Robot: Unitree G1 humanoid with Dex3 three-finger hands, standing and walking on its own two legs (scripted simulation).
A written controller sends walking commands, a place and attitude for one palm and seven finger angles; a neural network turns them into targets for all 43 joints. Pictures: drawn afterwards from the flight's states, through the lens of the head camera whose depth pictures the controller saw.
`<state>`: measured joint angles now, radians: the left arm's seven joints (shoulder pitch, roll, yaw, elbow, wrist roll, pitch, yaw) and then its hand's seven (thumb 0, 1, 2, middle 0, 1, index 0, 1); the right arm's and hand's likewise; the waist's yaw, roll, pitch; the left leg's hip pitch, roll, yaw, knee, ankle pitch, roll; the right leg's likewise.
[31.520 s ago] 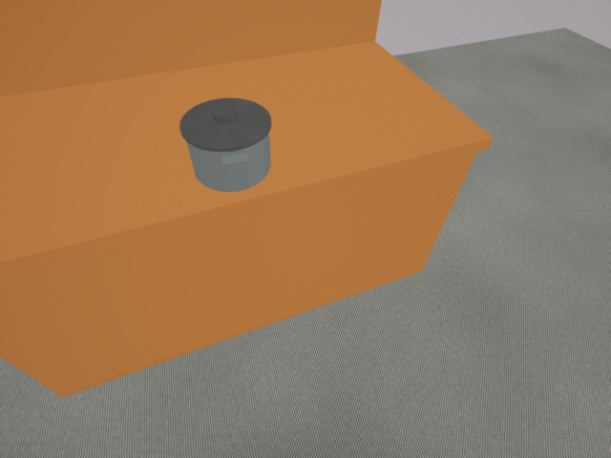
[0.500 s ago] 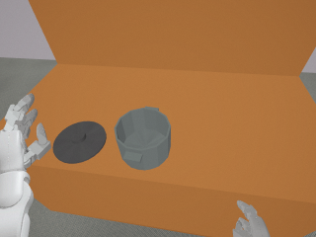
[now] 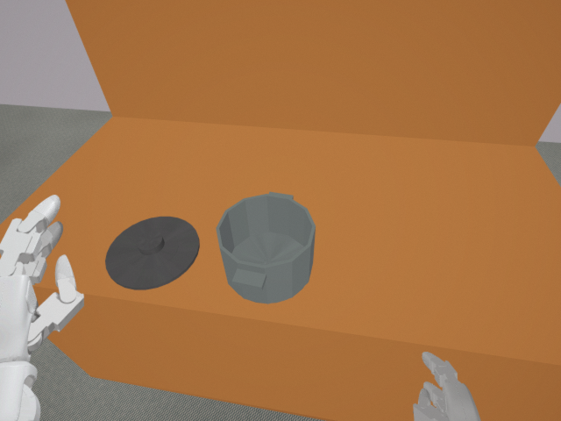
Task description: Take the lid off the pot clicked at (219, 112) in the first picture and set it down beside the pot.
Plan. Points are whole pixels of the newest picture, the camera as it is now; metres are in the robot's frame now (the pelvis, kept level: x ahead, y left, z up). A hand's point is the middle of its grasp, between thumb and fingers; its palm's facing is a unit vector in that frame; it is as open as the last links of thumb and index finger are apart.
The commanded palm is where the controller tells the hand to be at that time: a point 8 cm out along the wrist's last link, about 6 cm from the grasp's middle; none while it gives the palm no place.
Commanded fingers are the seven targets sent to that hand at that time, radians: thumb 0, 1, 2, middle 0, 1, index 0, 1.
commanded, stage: draw the hand back to the body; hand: left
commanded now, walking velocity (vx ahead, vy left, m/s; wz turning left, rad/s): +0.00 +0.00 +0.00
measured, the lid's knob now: (150, 242) +0.45 +0.33 -0.06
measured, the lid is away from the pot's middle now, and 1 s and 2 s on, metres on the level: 0.25 0.25 0.25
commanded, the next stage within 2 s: step back with the hand held close in 0.20 s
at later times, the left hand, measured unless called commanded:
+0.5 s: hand (66, 290) +0.20 +0.26 +0.17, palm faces +0.36 -0.83 -0.42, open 7.4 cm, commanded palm +0.12 +0.29 +0.18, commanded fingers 0.00 0.90 0.90 -0.20 -0.30 -0.20 -0.30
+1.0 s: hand (36, 361) +0.13 +0.25 +0.15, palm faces +0.33 -0.86 -0.38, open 7.4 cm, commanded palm +0.06 +0.30 +0.18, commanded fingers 0.00 0.90 0.90 -0.20 -0.30 -0.20 -0.30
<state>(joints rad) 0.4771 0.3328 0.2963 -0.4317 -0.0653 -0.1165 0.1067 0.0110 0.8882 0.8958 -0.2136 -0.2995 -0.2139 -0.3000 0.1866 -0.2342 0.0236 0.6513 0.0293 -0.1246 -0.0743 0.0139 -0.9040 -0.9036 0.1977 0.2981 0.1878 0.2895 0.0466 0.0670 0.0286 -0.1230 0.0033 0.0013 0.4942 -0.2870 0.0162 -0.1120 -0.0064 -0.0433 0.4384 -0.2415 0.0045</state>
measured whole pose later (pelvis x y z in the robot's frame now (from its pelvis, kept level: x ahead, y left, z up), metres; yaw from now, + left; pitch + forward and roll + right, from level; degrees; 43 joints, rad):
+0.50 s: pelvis -0.01 +0.01 +0.00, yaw -1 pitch -2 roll -2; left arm 0.52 0.38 0.40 -0.54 -0.06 -0.20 0.10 0.01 0.89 0.90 -0.21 -0.30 -0.21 -0.30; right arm 0.16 -0.21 0.01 0.60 0.02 -0.09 -0.06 0.01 -0.90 -0.90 0.20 0.30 0.20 0.29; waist 0.01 0.00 0.08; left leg -0.22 0.01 0.02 0.54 -0.29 0.03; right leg -0.20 -0.01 -0.02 0.44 -0.21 0.02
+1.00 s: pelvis -0.07 +0.02 -0.02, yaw +0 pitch -3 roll -2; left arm 0.58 0.36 0.36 -0.62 -0.05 -0.21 0.12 0.01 0.89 0.90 -0.21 -0.30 -0.21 -0.30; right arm 0.21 -0.19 0.01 0.57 0.03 -0.07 -0.05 0.01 -0.90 -0.90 0.20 0.30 0.21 0.30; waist -0.01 -0.01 0.06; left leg -0.39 0.00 0.02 0.74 -0.40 0.04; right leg -0.34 -0.05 -0.09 0.59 -0.20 0.03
